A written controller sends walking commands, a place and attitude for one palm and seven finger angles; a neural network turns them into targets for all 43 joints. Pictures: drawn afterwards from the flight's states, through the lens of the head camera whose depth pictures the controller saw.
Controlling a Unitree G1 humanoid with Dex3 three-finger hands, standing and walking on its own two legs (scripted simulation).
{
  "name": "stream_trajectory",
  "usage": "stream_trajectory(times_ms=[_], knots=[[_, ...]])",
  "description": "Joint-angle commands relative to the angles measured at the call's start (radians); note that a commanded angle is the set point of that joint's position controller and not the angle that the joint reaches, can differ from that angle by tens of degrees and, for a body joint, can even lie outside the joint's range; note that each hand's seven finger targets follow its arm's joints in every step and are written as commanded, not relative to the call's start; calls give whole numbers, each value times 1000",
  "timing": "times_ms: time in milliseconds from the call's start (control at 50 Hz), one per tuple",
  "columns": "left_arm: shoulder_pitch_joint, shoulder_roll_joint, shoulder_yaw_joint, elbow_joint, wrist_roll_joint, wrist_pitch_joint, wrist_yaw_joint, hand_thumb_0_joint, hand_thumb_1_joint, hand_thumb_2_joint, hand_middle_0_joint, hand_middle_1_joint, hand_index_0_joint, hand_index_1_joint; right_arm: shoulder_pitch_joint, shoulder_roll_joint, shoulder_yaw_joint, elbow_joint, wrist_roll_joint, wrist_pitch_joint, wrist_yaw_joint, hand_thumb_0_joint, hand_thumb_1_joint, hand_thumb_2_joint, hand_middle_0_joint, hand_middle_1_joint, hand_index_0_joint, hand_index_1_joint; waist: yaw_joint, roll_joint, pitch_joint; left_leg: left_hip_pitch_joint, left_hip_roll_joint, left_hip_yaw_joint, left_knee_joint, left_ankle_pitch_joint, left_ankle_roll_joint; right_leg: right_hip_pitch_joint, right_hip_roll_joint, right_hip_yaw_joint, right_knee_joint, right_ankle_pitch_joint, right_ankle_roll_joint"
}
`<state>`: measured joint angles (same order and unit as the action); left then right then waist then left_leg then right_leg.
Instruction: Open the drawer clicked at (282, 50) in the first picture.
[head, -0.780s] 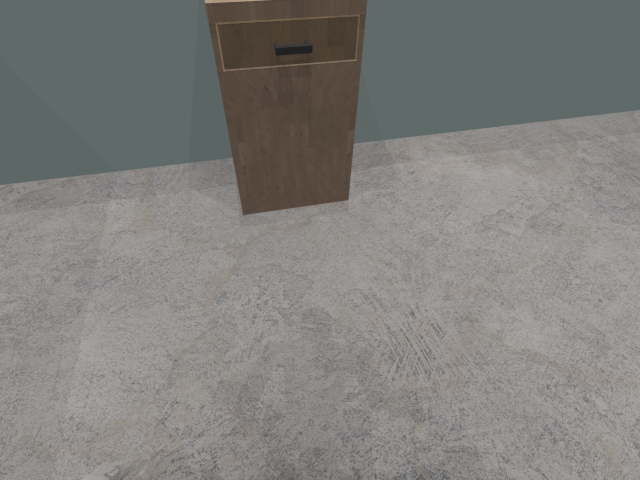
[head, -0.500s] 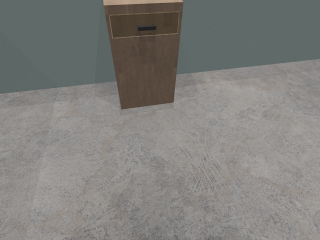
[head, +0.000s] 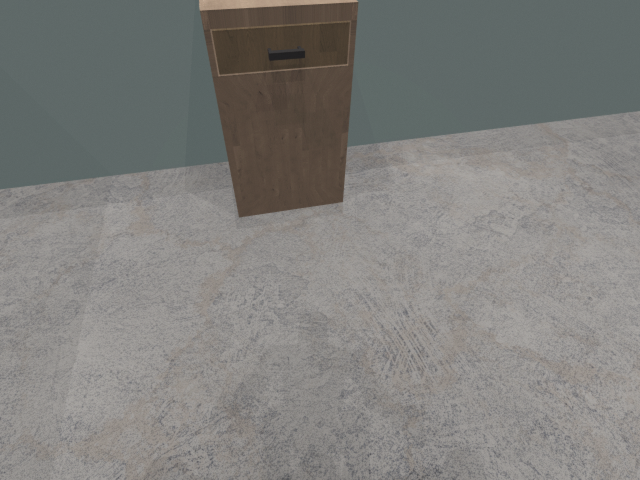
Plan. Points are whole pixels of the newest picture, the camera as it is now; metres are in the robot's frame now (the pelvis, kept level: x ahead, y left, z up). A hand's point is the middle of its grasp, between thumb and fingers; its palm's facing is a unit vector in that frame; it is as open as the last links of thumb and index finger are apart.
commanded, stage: stand and wait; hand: left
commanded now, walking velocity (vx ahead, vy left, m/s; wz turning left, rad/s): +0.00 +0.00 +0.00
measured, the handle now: (285, 52) +1.38 +0.19 -0.04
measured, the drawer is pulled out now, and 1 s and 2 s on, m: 0.00 0.00 0.00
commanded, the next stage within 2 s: look at it before walking up in 0.10 s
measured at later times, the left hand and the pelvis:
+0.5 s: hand out of the picture +0.07 +0.24 -0.16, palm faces -0.03 -0.94 -0.33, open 7.3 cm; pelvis +0.00 +0.00 +0.00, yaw +0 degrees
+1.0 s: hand out of the picture +0.07 +0.21 -0.18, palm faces -0.08 -0.96 -0.25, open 7.3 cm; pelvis +0.04 +0.00 -0.01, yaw -5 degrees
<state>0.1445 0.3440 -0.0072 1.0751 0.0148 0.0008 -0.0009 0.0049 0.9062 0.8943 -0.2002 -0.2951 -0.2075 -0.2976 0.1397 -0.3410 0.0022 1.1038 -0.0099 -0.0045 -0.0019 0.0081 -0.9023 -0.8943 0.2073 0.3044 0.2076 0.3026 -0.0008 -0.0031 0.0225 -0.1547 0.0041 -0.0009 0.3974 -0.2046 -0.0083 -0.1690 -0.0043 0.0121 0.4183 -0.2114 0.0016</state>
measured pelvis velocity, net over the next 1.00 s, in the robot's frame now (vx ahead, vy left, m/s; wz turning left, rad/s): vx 0.04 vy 0.00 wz -0.09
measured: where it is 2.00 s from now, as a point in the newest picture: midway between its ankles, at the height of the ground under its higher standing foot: (355, 431)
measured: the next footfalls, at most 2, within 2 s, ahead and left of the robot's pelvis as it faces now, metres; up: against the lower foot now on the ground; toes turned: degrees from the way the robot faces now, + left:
left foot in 1.60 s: +0.45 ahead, +0.03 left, +0.00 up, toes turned -10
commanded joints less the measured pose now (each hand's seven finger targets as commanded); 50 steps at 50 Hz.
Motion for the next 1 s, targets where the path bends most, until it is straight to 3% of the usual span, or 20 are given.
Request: stream_trajectory(times_ms=[0,200,440,740,780,800,840,900,920,960,980], knots=[[-50,205,40,-62,-3,-23,12,0,900,900,-200,-300,-200,-300,-56,-205,-39,-63,0,-27,-8,0,-900,-900,200,300,200,300,1,-7,-33,-14,107,-103,-81,26,41,-11,-107,117,-97,5,-36],[-45,202,39,-58,-4,-27,12,0,900,900,-200,-300,-200,-300,-53,-202,-39,-55,2,-31,-8,0,-900,-900,200,300,200,300,1,-5,-59,6,112,-101,-77,78,40,2,-110,114,-90,69,-36],[-43,202,38,-50,-2,-25,11,0,900,900,-200,-300,-200,-300,-58,-200,-37,-51,2,-29,-8,0,-900,-900,200,300,200,300,1,4,-31,1,112,-99,-90,51,37,-10,-108,118,-106,44,-34],[-43,204,38,-48,-4,-30,13,0,900,900,-200,-300,-200,-300,-67,-204,-36,-50,2,-30,-10,0,-900,-900,200,300,200,300,1,4,-59,34,118,-89,-83,133,34,22,-113,111,-95,154,-36],[24,89,16,-22,-3,-6,14,0,900,900,-200,-300,-200,-300,-6,-86,-11,-27,-7,-13,-7,0,-900,-900,200,300,200,300,0,-7,-55,40,113,-52,-59,-9,14,-9,-97,120,-89,-8,-25],[47,79,18,-21,0,3,11,0,900,900,-200,-300,-200,-300,21,-78,-14,-27,-9,-7,-5,0,-900,-900,200,300,200,300,2,-5,-47,35,111,-45,-48,-116,17,-38,-87,134,-87,-124,-30],[58,94,30,-41,6,14,-3,0,900,900,-200,-300,-200,-300,30,-94,-26,-38,-15,1,-3,0,-900,-900,200,300,200,300,3,-3,44,-29,114,-46,-60,-324,26,-121,-65,160,-90,-309,-43],[87,89,48,-79,11,15,-16,0,900,900,-200,-300,-200,-300,63,-119,-48,-65,-15,-1,-3,0,-900,-900,200,300,200,300,1,10,111,-57,149,-80,-57,-456,55,-224,-26,165,-19,-387,-60],[96,72,51,-92,10,10,-19,0,900,900,-200,-300,-200,-300,84,-124,-55,-71,-14,-6,-5,0,-900,-900,200,300,200,300,-6,43,117,-29,174,-110,-70,-464,73,-267,-5,152,38,-364,-60],[95,22,52,-117,6,-3,-27,0,900,900,-200,-300,-200,-300,135,-153,-72,-71,-11,-21,-11,0,-900,-900,200,300,200,300,-25,154,106,64,293,-222,-150,-435,135,-357,50,27,249,-223,-40],[63,3,55,-141,6,-10,-29,0,900,900,-200,-300,-200,-300,161,-151,-81,-71,-9,-31,-12,0,-900,-900,200,300,200,300,-38,190,89,130,357,-241,-173,-324,174,-415,20,-21,338,-233,-25]])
